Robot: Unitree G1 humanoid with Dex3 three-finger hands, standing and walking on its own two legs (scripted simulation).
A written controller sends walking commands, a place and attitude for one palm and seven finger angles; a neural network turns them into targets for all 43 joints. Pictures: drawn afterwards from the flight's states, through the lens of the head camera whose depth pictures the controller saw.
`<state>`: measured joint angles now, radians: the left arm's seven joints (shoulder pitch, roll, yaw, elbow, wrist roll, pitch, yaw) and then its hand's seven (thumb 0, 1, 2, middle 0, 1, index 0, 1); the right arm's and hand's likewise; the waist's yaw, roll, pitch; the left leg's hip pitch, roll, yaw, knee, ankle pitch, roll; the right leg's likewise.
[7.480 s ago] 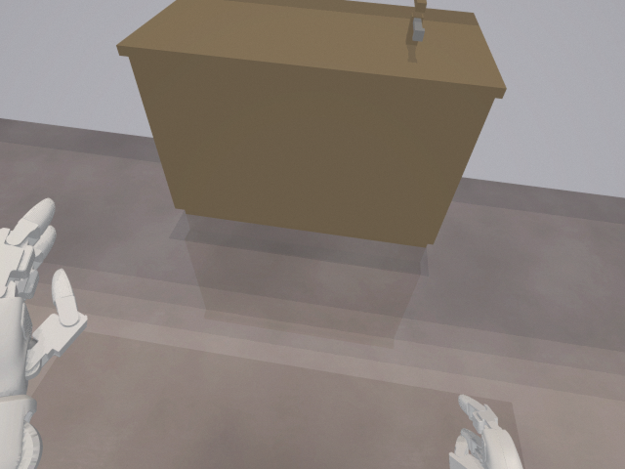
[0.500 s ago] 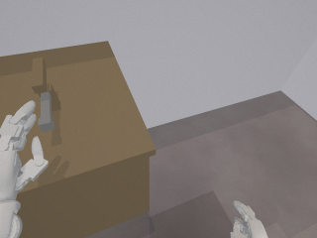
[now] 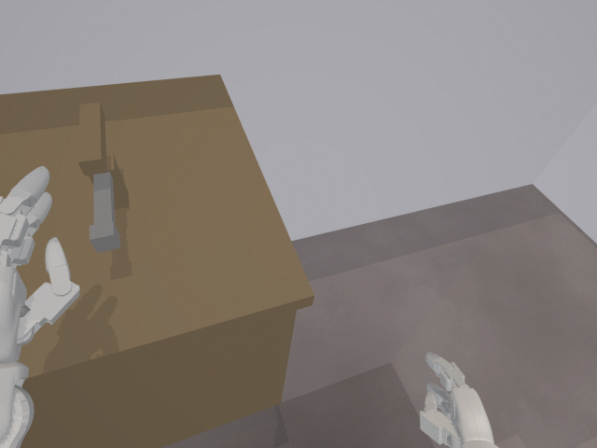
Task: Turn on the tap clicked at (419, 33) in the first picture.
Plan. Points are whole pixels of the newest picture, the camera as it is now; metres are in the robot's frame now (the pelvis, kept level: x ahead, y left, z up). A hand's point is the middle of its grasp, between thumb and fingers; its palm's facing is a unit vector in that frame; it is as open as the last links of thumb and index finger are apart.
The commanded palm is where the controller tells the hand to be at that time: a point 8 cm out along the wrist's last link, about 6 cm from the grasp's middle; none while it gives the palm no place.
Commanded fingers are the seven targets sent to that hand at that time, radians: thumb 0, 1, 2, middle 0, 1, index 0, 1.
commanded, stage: come to a stop and stand still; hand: left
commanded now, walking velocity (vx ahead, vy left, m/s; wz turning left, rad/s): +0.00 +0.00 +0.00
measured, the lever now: (105, 236) +0.33 +0.29 +0.08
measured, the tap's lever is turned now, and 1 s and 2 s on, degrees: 0 0 0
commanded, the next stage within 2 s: look again from close up in 1.06 s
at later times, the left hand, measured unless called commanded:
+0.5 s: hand (97, 312) +0.20 +0.22 +0.15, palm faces +0.30 -0.87 -0.39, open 7.4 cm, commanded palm +0.14 +0.27 +0.17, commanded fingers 0.00 0.90 0.90 -0.20 -0.30 -0.20 -0.30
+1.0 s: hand (81, 298) +0.21 +0.24 +0.16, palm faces +0.39 -0.86 -0.34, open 7.4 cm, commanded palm +0.15 +0.27 +0.17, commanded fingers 0.00 0.90 0.90 -0.20 -0.30 -0.20 -0.30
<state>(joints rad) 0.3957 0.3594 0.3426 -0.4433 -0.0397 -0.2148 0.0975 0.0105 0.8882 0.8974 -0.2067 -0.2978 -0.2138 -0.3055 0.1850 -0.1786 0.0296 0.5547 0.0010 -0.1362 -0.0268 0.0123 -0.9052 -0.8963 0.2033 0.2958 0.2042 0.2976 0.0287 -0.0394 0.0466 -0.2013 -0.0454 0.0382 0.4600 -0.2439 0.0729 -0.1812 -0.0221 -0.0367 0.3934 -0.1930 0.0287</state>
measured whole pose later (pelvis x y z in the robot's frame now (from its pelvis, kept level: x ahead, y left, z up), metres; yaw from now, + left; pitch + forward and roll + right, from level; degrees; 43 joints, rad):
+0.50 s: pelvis -0.02 -0.01 +0.00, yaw -1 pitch -1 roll -1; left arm 0.45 0.36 0.32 -0.43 -0.04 -0.26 0.07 0.01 0.89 0.90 -0.20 -0.30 -0.21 -0.30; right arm 0.23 -0.21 0.01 0.57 0.01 -0.15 -0.01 0.01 -0.91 -0.90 0.20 0.30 0.21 0.30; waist 0.00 0.00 0.05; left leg -0.24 -0.04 0.05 0.48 -0.23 0.06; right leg -0.24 -0.01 -0.03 0.44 -0.19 0.02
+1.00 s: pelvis -0.01 -0.01 +0.00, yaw +0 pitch -1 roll -1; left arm 0.40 0.36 0.34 -0.43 -0.04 -0.22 0.10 0.01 0.89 0.90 -0.21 -0.30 -0.21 -0.31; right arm 0.19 -0.19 0.03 0.56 0.00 -0.14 -0.03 0.01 -0.91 -0.90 0.20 0.30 0.20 0.30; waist 0.03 -0.03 0.04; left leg -0.20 -0.03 0.02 0.45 -0.23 0.06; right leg -0.18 -0.01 -0.05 0.39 -0.19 0.01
